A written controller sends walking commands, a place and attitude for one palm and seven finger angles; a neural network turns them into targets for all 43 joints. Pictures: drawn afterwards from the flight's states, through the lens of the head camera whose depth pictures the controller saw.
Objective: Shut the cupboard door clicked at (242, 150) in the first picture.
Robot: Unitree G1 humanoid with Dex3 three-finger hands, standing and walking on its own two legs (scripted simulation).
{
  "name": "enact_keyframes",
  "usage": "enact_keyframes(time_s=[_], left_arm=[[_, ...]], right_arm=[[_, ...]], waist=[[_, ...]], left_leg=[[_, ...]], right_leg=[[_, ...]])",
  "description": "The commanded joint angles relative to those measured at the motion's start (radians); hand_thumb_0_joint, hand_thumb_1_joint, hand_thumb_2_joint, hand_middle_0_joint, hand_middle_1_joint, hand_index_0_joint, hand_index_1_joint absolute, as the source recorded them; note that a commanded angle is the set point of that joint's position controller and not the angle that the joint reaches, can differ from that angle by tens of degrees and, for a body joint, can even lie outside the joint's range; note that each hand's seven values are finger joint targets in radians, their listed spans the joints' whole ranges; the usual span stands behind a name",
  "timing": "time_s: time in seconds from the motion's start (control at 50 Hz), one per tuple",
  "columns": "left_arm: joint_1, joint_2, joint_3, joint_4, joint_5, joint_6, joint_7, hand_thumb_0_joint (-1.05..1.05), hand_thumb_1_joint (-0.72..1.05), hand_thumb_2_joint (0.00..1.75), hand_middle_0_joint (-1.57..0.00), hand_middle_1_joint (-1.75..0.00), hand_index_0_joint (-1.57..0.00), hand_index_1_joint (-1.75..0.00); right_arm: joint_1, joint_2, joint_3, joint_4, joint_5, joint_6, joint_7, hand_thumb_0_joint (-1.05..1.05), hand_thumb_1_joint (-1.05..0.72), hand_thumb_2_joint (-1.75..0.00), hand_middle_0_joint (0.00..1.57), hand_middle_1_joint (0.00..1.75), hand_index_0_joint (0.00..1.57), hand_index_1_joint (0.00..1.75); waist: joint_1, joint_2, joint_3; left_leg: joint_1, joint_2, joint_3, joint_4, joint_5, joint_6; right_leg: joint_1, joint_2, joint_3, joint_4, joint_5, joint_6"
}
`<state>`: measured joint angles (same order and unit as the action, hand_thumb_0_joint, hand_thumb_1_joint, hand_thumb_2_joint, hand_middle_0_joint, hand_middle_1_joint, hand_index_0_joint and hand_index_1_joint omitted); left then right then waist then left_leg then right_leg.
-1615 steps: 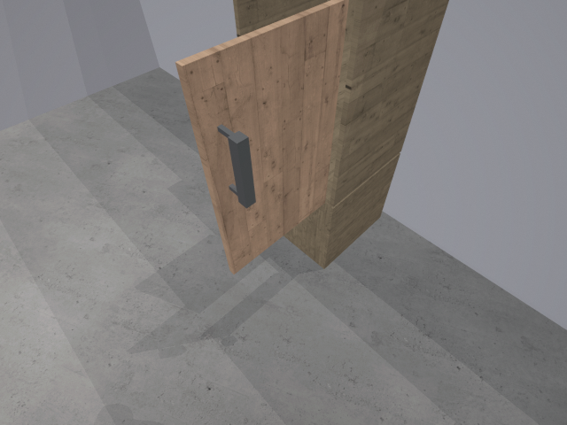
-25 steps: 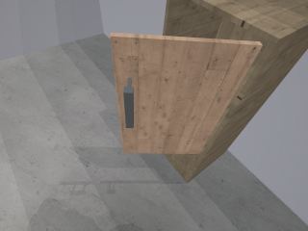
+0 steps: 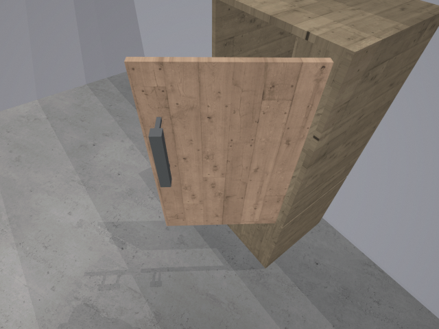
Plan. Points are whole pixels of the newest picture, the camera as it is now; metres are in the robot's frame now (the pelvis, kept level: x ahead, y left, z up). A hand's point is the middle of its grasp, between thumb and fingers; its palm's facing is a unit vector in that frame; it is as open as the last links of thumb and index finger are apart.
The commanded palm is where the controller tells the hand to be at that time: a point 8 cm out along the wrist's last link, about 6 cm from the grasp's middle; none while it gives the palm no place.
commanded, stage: look again from close up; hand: left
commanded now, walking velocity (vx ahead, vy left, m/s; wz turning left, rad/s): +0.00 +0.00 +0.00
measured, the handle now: (162, 153) +0.47 +0.15 +0.04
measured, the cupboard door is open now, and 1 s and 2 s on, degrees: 55 55 55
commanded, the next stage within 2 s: shuffle to correct the standing spot in 0.54 s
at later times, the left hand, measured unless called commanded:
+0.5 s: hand out of the picture +0.02 +0.23 -0.18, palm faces -0.01 -0.97 -0.24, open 7.4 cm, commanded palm none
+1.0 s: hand out of the picture +0.00 +0.19 -0.19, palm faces +0.02 -0.98 -0.22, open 7.4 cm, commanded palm none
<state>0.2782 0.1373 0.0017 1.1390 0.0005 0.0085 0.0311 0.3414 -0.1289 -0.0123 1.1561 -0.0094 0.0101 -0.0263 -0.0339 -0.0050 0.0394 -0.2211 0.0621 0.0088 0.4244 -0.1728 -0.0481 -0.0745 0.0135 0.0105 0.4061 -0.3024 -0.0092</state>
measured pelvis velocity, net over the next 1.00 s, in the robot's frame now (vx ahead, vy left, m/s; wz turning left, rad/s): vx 0.02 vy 0.01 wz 0.02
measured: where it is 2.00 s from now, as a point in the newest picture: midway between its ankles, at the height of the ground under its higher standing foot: outside the picture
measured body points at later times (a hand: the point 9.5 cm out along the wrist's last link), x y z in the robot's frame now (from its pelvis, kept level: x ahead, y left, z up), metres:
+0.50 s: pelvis +0.01 +0.03 -0.01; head +0.01 +0.04 +0.44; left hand +0.02 +0.28 -0.16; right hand +0.06 -0.20 -0.16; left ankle +0.03 +0.15 -0.74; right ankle -0.05 -0.11 -0.74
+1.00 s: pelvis +0.02 +0.01 -0.01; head +0.04 +0.01 +0.44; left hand +0.00 +0.25 -0.17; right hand +0.04 -0.23 -0.17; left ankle +0.03 +0.15 -0.74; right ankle -0.05 -0.11 -0.74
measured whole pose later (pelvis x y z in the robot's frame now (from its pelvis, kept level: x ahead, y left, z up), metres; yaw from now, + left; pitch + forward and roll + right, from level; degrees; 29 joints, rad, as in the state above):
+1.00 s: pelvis +0.02 +0.01 -0.01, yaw +1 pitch +1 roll +0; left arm 0.33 0.20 0.01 1.05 0.02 0.01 0.02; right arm 0.25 -0.18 -0.02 1.07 -0.02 0.01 -0.02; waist -0.01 0.00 0.02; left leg -0.33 0.04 -0.02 0.60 -0.29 -0.02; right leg -0.15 0.00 -0.01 0.54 -0.41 0.00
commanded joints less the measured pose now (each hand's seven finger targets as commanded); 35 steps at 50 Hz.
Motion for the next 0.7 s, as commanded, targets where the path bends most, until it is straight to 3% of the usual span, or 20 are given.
enact_keyframes(time_s=[0.0,0.02,0.04,0.06,0.08,0.1,0.14,0.16,0.18,0.26,0.3,0.4,0.58,0.62,0.68], left_arm=[[0.068,0.088,0.021,-0.029,0.005,-0.015,0.006,0.0,0.9,0.9,-0.2,-0.3,-0.2,-0.3],[0.156,0.11,0.018,-0.015,0.027,-0.062,0.045,0.0,0.9,0.9,-0.2,-0.3,-0.2,-0.3],[0.107,0.156,0.024,-0.063,0.022,-0.072,0.04,0.0,0.9,0.9,-0.2,-0.3,-0.2,-0.3],[0.073,0.14,0.02,-0.075,0.019,-0.072,0.034,0.0,0.9,0.9,-0.2,-0.3,-0.2,-0.3],[0.076,0.12,0.019,-0.085,0.018,-0.075,0.031,0.0,0.9,0.9,-0.2,-0.3,-0.2,-0.3],[0.091,0.115,0.019,-0.092,0.016,-0.072,0.03,0.0,0.9,0.9,-0.2,-0.3,-0.2,-0.3],[0.111,0.1,0.017,-0.089,0.016,-0.057,0.029,0.0,0.9,0.9,-0.2,-0.3,-0.2,-0.3],[0.112,0.098,0.015,-0.091,0.017,-0.051,0.028,0.0,0.9,0.9,-0.2,-0.3,-0.2,-0.3],[0.114,0.093,0.013,-0.092,0.02,-0.048,0.027,0.0,0.9,0.9,-0.2,-0.3,-0.2,-0.3],[0.097,0.111,0.009,-0.111,0.02,-0.03,0.019,0.0,0.9,0.9,-0.2,-0.3,-0.2,-0.3],[0.104,0.126,0.01,-0.116,0.02,-0.029,0.017,0.0,0.9,0.9,-0.2,-0.3,-0.2,-0.3],[0.097,0.154,0.011,-0.124,0.019,-0.029,0.013,0.0,0.9,0.9,-0.2,-0.3,-0.2,-0.3],[0.062,0.205,0.02,-0.126,0.018,-0.03,0.009,0.0,0.9,0.9,-0.2,-0.3,-0.2,-0.3],[0.042,0.218,0.02,-0.125,0.017,-0.027,0.007,0.0,0.9,0.9,-0.2,-0.3,-0.2,-0.3],[0.077,0.171,0.01,-0.101,0.019,-0.016,0.005,0.0,0.9,0.9,-0.2,-0.3,-0.2,-0.3]], right_arm=[[0.044,-0.099,-0.018,-0.028,-0.001,-0.013,-0.014,0.0,-0.9,-0.9,0.2,0.3,0.2,0.3],[-0.102,-0.109,-0.009,-0.105,0.003,-0.041,0.0,0.0,-0.9,-0.9,0.2,0.3,0.2,0.3],[-0.029,-0.053,-0.006,-0.14,0.0,-0.034,0.007,0.0,-0.9,-0.9,0.2,0.3,0.2,0.3],[0.008,-0.061,-0.009,-0.13,-0.001,-0.031,0.007,0.0,-0.9,-0.9,0.2,0.3,0.2,0.3],[0.026,-0.063,-0.004,-0.132,-0.007,-0.042,0.007,0.0,-0.9,-0.9,0.2,0.3,0.2,0.3],[0.031,-0.077,-0.006,-0.136,-0.003,-0.044,0.005,0.0,-0.9,-0.9,0.2,0.3,0.2,0.3],[0.006,-0.101,-0.011,-0.147,0.0,-0.045,-0.001,0.0,-0.9,-0.9,0.2,0.3,0.2,0.3],[-0.004,-0.106,-0.01,-0.15,0.001,-0.042,-0.002,0.0,-0.9,-0.9,0.2,0.3,0.2,0.3],[-0.016,-0.105,-0.01,-0.15,-0.001,-0.042,-0.002,0.0,-0.9,-0.9,0.2,0.3,0.2,0.3],[-0.048,-0.139,-0.015,-0.17,-0.004,-0.031,0.006,0.0,-0.9,-0.9,0.2,0.3,0.2,0.3],[-0.061,-0.147,-0.015,-0.173,-0.006,-0.032,0.007,0.0,-0.9,-0.9,0.2,0.3,0.2,0.3],[-0.086,-0.177,-0.015,-0.174,-0.004,-0.041,0.005,0.0,-0.9,-0.9,0.2,0.3,0.2,0.3],[-0.127,-0.206,-0.018,-0.154,-0.001,-0.046,0.004,0.0,-0.9,-0.9,0.2,0.3,0.2,0.3],[-0.136,-0.22,-0.018,-0.149,-0.002,-0.044,0.005,0.0,-0.9,-0.9,0.2,0.3,0.2,0.3],[-0.122,-0.18,-0.01,-0.132,-0.006,-0.033,0.008,0.0,-0.9,-0.9,0.2,0.3,0.2,0.3]], waist=[[0.016,-0.011,0.054],[0.074,0.015,0.062],[-0.003,-0.017,-0.006],[-0.013,-0.024,-0.045],[-0.006,0.024,-0.074],[-0.001,0.026,-0.1],[0.015,0.034,-0.054],[0.016,-0.007,-0.021],[0.022,0.008,0.028],[0.022,0.006,0.101],[0.027,0.036,0.081],[0.038,0.011,0.009],[0.046,0.003,-0.024],[0.042,0.001,-0.017],[0.042,0.004,0.001]], left_leg=[[0.054,0.033,-0.035,-0.037,0.1,0.041],[-0.016,0.03,0.012,0.209,0.142,0.024],[-0.053,-0.004,0.0,0.173,-0.1,0.041],[-0.028,-0.001,0.005,0.149,-0.095,0.047],[0.009,0.002,-0.006,0.123,0.038,0.05],[0.025,0.015,-0.02,0.121,0.119,0.06],[0.015,0.033,-0.03,0.123,0.19,0.069],[-0.001,0.034,-0.039,0.11,0.16,0.072],[-0.022,0.03,-0.04,0.096,0.144,0.075],[-0.064,0.025,-0.07,0.017,-0.07,0.08],[-0.053,0.022,-0.072,0.006,-0.067,0.082],[-0.002,0.034,-0.069,0.011,0.045,0.092],[0.037,0.04,-0.057,0.012,0.149,0.096],[0.033,0.038,-0.056,0.002,0.123,0.091],[0.008,0.052,-0.083,-0.029,-0.005,0.096]], right_leg=[[-0.137,-0.097,0.082,-0.117,0.121,-0.027],[-0.159,-0.165,0.151,-0.097,0.646,0.006],[-0.099,-0.197,0.141,-0.04,0.636,-0.03],[-0.111,-0.169,0.114,-0.015,0.46,-0.048],[-0.098,-0.144,0.087,0.031,0.534,-0.055],[-0.086,-0.114,0.07,0.055,0.469,-0.046],[-0.121,-0.09,0.057,0.054,0.333,-0.035],[-0.141,-0.083,0.058,0.044,0.264,-0.032],[-0.165,-0.082,0.059,0.033,0.234,-0.033],[-0.239,-0.065,0.065,0.009,-0.052,-0.027],[-0.225,-0.067,0.065,0.014,-0.034,-0.026],[-0.179,-0.077,0.057,0.033,0.069,-0.014],[-0.144,-0.093,0.058,0.022,0.155,-0.007],[-0.148,-0.094,0.061,0.02,0.143,-0.006],[-0.151,-0.081,0.019,0.023,0.025,0.004]])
